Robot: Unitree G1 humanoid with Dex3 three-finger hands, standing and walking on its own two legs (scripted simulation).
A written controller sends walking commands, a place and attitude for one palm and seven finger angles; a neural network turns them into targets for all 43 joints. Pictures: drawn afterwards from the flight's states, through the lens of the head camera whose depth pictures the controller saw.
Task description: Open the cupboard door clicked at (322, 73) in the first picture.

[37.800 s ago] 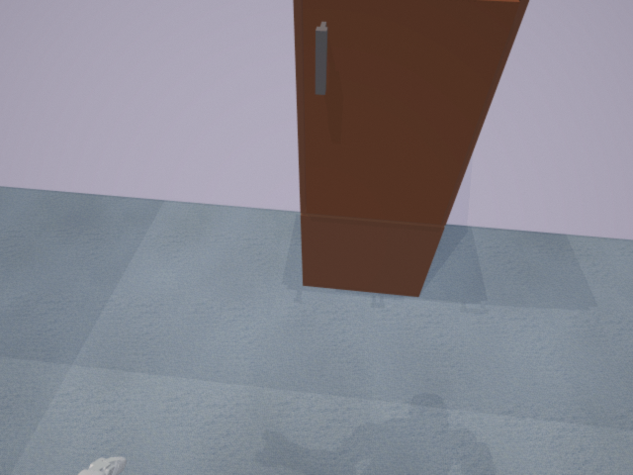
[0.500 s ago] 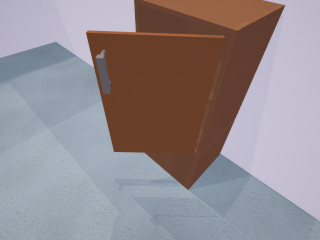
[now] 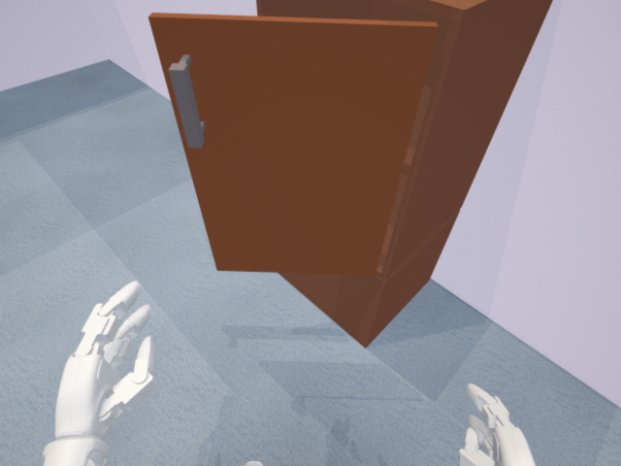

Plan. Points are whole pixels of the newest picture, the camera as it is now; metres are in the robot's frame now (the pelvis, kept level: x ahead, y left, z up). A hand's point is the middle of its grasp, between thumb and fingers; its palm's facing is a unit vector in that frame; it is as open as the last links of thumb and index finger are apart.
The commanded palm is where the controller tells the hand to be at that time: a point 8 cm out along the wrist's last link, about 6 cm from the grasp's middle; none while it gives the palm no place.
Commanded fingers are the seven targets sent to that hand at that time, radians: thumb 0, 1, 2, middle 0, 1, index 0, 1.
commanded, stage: raise the hand with hooked fingers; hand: left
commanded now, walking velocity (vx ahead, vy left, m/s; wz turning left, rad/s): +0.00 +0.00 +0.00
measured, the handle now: (191, 102) +0.60 +0.22 +0.18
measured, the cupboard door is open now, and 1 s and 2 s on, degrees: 43 43 43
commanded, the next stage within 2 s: move the hooked fingers beside the handle in 1.84 s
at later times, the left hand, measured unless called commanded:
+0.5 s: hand (127, 344) +0.24 +0.22 +0.07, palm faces +0.04 -1.00 -0.07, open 10.6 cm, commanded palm +0.21 +0.28 +0.08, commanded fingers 0.00 -0.01 0.51 -0.27 -0.88 -0.27 -0.88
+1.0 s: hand (83, 273) +0.29 +0.27 +0.14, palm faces +0.07 -1.00 -0.05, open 13.4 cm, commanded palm +0.26 +0.31 +0.15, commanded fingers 0.00 -0.50 0.30 -0.30 -1.20 -0.30 -1.20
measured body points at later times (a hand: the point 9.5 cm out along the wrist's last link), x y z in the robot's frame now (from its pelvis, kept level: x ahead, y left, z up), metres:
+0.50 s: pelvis +0.04 -0.02 -0.01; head +0.07 -0.02 +0.44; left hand +0.23 +0.28 +0.08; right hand +0.21 -0.25 -0.08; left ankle +0.06 +0.11 -0.70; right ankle +0.03 -0.12 -0.70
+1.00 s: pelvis +0.04 +0.00 +0.02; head +0.04 +0.01 +0.47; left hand +0.28 +0.32 +0.14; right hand +0.23 -0.22 -0.04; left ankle +0.06 +0.11 -0.70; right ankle +0.03 -0.12 -0.70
